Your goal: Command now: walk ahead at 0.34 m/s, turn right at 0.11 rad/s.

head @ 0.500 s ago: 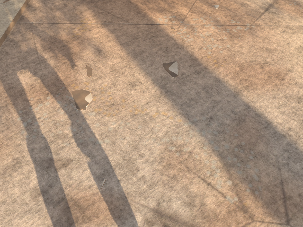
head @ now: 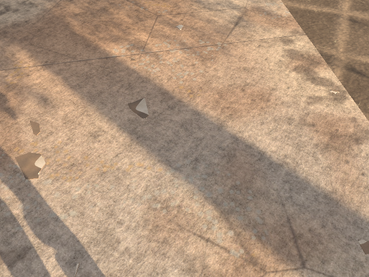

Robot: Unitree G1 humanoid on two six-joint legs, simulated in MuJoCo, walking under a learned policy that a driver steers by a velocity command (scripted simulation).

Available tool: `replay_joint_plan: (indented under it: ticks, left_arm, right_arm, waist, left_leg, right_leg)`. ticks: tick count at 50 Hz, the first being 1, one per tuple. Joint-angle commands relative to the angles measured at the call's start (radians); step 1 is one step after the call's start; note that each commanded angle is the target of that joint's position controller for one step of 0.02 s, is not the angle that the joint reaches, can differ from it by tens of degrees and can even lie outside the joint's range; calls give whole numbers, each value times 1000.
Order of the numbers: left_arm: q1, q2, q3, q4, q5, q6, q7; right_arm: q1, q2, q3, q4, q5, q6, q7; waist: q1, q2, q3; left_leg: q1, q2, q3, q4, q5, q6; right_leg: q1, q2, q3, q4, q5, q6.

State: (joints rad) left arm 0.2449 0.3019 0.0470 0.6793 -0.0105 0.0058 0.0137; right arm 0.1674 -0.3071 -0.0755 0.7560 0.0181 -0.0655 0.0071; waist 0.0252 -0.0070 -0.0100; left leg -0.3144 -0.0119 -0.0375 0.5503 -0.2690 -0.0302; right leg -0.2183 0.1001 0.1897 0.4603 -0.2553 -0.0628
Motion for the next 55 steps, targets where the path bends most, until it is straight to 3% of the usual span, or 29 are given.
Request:
replay_joint_plan:
  ticks: [1, 2, 3, 4, 5, 6, 9, 14, 18, 21, 22, 23, 24, 25, 26, 27, 29, 34, 38, 41, 44, 46, 47, 48, 49, 50, 51, 52, 55]
  left_arm:
    - [-17, 122, 24, -50, 7, -20, -7]
    - [-27, 80, 10, -53, 13, -27, -8]
    - [-30, 25, -6, -68, 16, -39, -10]
    - [-83, 78, 11, -121, -6, -58, -4]
    - [-105, 150, 30, -114, -15, -74, -2]
    - [-107, 153, 34, -102, -15, -87, -9]
    - [-163, 107, 31, -106, 14, -113, -26]
    - [-265, 16, 5, -125, 6, -123, -44]
    - [-282, 66, 23, -132, -13, -126, -46]
    - [-140, 122, 53, -99, -15, -128, -28]
    - [-18, 163, 69, -80, -6, -129, -17]
    - [143, 237, 86, -61, 14, -120, -6]
    - [164, 261, 88, -35, 23, -108, -23]
    - [100, 155, 63, -43, 15, -108, -26]
    - [56, 107, 50, -42, 7, -106, -23]
    - [14, 86, 43, -37, 13, -105, -23]
    - [-22, 60, 36, -19, 26, -107, -21]
    - [-22, 97, 53, 25, 13, -126, -20]
    - [-12, 137, 60, 50, 7, -116, -14]
    - [38, 169, 67, 80, -8, -103, -12]
    - [75, 205, 75, 101, -20, -82, -9]
    - [83, 210, 68, 111, -23, -68, -5]
    - [92, 177, 48, 105, -9, -72, -2]
    - [235, 22, -6, 68, 22, -86, -22]
    - [168, 118, 10, 97, -14, -110, -32]
    - [33, 176, 31, 51, -57, -115, -35]
    - [-8, 152, 23, 33, -55, -118, -30]
    - [-17, 140, 23, 42, -32, -113, -24]
    - [86, 100, 24, 88, -24, -67, -20]
  right_arm:
    - [22, -71, -11, -39, 1, -41, 6]
    - [90, -91, -13, -23, 0, -45, 2]
    - [162, -151, -19, -11, -8, -45, -2]
    - [228, -238, -44, 12, -25, -41, 12]
    - [213, -184, -30, 2, -12, -45, 17]
    - [195, -149, -17, -8, -7, -44, 15]
    - [209, -127, -7, -17, -3, -27, 0]
    - [236, -136, -12, -17, 1, 6, -30]
    - [262, -161, -23, -17, 16, 18, -33]
    - [226, -142, -21, -33, 16, 20, -33]
    - [212, -100, -9, -47, 4, 17, -28]
    - [238, -11, 16, -81, -15, 14, -30]
    - [342, 1, 25, -109, 22, 4, -32]
    - [303, -101, -1, -76, 39, 9, -34]
    - [220, -128, -10, -81, 30, 13, -29]
    - [192, -110, -8, -77, 19, 15, -28]
    - [159, -80, -9, -88, 15, 23, -16]
    - [65, -33, 7, -144, 4, 35, 2]
    - [-56, -22, 21, -180, 3, 19, 30]
    - [-140, -29, 22, -221, 7, 18, 48]
    - [-140, -60, 6, -248, 1, 22, 54]
    - [69, -123, -33, -202, 0, 29, 42]
    - [229, -179, -59, -165, 0, 38, 23]
    - [245, -297, -70, -157, -6, 33, 11]
    - [293, -205, -46, -178, -8, 25, 13]
    - [240, -172, -30, -161, -20, 13, 19]
    - [177, -152, -24, -149, -18, 5, 19]
    - [121, -113, -13, -142, -21, -3, 19]
    - [58, -71, -6, -130, -31, -35, 22]
  waist:
    - [-33, -108, 8]
    - [-56, -59, -1]
    - [-58, 104, -6]
    - [-69, 270, 68]
    - [-82, 187, 130]
    - [-74, 160, 132]
    - [-86, 122, 85]
    - [-107, 148, 63]
    - [-93, 162, 57]
    - [5, 159, 6]
    - [67, 124, -87]
    - [108, -76, -266]
    - [43, -382, -314]
    - [44, -229, -160]
    - [47, -145, -47]
    - [26, -83, -6]
    - [-2, -103, 38]
    - [-12, -61, 74]
    - [26, -37, 96]
    - [46, -28, 111]
    - [11, -54, 65]
    - [-122, -53, -66]
    - [-201, -9, -149]
    - [-84, 266, -300]
    - [-169, 143, -455]
    - [-178, 96, -269]
    - [-133, 62, -149]
    - [-94, 49, -79]
    - [-18, 72, -40]
  left_leg:
    - [154, 7, 23, -117, 38, 55]
    - [235, 77, -76, -151, -23, 89]
    - [326, 221, -323, -265, -188, 166]
    - [339, 375, -672, -382, -389, 312]
    - [322, 390, -713, -398, -454, 338]
    - [333, 343, -630, -390, -397, 309]
    - [362, 233, -437, -383, -102, 252]
    - [200, 138, -266, -359, 149, 226]
    - [146, 175, -335, -320, 144, 209]
    - [112, 152, -340, -191, 240, 155]
    - [43, 95, -293, -4, 238, 121]
    - [-157, -5, -178, 329, 0, 70]
    - [-375, -47, -123, 566, -348, 46]
    - [-451, 28, -142, 682, -265, 41]
    - [-460, 60, -112, 689, -177, 43]
    - [-422, 88, -98, 667, -110, 42]
    - [-374, 126, -87, 625, -40, 41]
    - [-424, 140, -65, 475, 87, 15]
    - [-355, 119, 3, 228, 285, 29]
    - [-339, 102, 41, 123, 285, 61]
    - [-231, 27, 100, 76, 155, 118]
    - [97, -48, 125, 10, 154, 178]
    - [394, 13, 16, 10, 193, 211]
    - [770, 342, -527, -29, 87, 388]
    - [767, 426, -763, -184, -34, 429]
    - [635, 385, -574, -218, 20, 363]
    - [475, 344, -427, -234, 100, 323]
    - [348, 303, -323, -256, 179, 295]
    - [174, 258, -161, -364, 254, 280]
  right_leg:
    - [-98, -215, 243, -131, -314, -119]
    - [-161, -181, 178, -19, -300, -84]
    - [-293, -74, -3, 241, -254, -22]
    - [-517, -24, -118, 419, -342, 15]
    - [-598, -85, -80, 529, -319, 23]
    - [-614, -113, -75, 559, -228, 24]
    - [-582, -139, -114, 480, -52, 53]
    - [-330, -73, -178, 167, 121, 121]
    - [-172, -61, -147, 54, 188, 119]
    - [56, -81, -145, -25, 167, 65]
    - [246, -161, -84, -25, 143, 20]
    - [546, -373, 169, -34, -2, -55]
    - [602, -534, 584, -178, -243, -170]
    - [481, -500, 523, -209, -349, -152]
    - [365, -456, 340, -207, -231, -124]
    - [277, -406, 224, -223, -91, -110]
    - [173, -353, 68, -264, 83, -102]
    - [140, -361, -103, -326, 291, -139]
    - [143, -334, -246, -332, 348, -107]
    - [218, -356, -294, -311, 398, -84]
    - [295, -374, -333, -180, 761, -63]
    - [237, -352, -366, 105, 951, -37]
    - [29, -319, -370, 352, 740, -6]
    - [-394, -146, -336, 774, -233, 57]
    - [-449, -102, -109, 919, -354, 50]
    - [-525, -144, -98, 934, -279, 40]
    - [-519, -191, -108, 853, -186, 34]
    - [-481, -225, -114, 784, -126, 40]
    - [-337, -251, -97, 719, -20, 65]
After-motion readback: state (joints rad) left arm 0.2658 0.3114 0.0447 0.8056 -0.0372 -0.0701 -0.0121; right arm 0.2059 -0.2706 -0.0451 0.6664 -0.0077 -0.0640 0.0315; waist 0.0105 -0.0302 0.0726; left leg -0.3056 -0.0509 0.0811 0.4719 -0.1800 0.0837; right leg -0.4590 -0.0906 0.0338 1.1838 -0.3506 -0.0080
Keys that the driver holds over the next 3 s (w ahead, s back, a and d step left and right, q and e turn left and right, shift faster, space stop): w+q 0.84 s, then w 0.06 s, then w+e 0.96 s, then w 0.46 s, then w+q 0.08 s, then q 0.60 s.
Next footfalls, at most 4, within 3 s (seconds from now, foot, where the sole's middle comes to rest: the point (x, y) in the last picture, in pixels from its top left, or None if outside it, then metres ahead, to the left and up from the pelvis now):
0.04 left None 0.06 0.13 -0.78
0.44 right None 0.33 -0.10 -0.78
0.94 left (130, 271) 0.53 0.25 -0.78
1.50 right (162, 187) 0.89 0.16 -0.78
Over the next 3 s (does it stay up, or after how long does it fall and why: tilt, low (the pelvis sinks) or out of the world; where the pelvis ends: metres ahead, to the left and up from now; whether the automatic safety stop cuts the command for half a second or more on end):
stays up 1.37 0.27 -0.01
